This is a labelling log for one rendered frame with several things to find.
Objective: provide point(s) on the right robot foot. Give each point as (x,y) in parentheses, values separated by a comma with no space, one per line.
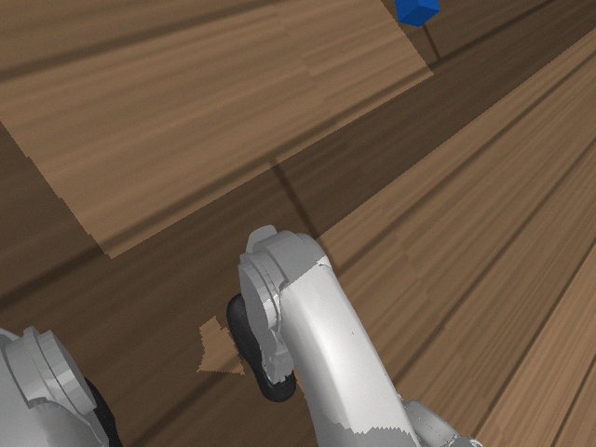
(249,348)

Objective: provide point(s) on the right robot hand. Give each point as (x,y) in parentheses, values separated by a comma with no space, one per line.
(430,429)

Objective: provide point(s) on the left robot foot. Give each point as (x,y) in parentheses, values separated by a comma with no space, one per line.
(105,416)

